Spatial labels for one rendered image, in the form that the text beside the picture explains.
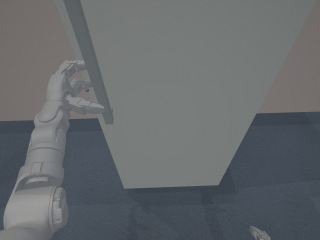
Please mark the left robot hand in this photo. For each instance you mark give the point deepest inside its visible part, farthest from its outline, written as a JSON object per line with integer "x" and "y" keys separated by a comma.
{"x": 60, "y": 89}

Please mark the left robot upper arm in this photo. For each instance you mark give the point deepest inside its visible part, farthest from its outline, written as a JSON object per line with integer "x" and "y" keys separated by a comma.
{"x": 35, "y": 214}

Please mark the fridge door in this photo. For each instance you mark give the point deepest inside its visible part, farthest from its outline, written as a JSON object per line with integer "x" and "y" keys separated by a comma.
{"x": 185, "y": 79}

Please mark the handle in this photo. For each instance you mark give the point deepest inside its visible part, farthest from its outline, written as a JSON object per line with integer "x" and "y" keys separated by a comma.
{"x": 78, "y": 21}

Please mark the right robot hand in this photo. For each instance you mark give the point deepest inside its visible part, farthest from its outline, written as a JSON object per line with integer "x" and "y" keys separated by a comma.
{"x": 258, "y": 234}

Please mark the left robot forearm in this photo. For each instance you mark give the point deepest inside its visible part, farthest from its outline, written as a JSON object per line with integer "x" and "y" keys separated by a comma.
{"x": 44, "y": 159}

